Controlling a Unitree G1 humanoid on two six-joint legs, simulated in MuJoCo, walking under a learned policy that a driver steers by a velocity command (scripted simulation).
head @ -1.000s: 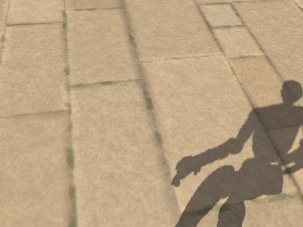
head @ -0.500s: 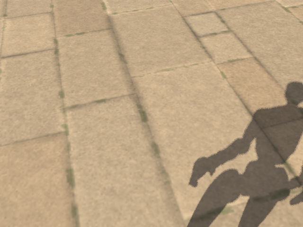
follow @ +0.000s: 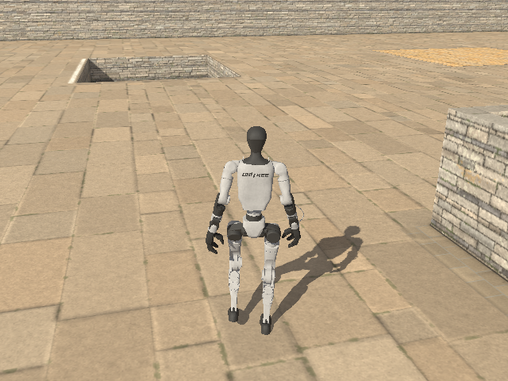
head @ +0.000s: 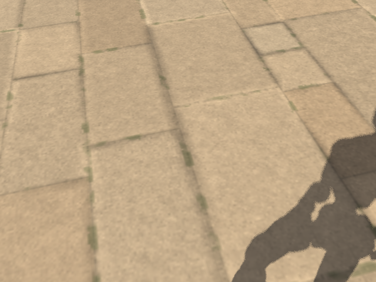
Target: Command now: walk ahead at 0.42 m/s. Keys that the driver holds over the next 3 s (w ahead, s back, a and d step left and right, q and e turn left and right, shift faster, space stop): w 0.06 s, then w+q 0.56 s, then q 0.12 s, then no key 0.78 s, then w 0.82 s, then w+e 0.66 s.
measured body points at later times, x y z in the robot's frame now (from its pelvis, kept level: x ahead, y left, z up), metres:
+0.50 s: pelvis +0.26 +0.06 -0.01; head +0.29 +0.07 +0.44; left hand +0.33 +0.32 -0.14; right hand +0.33 -0.20 -0.15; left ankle +0.28 +0.10 -0.74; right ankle +0.30 -0.09 -0.67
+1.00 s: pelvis +0.50 +0.06 -0.01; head +0.55 +0.07 +0.44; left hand +0.53 +0.35 -0.12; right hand +0.66 -0.17 -0.15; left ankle +0.39 +0.15 -0.66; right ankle +0.62 +0.03 -0.74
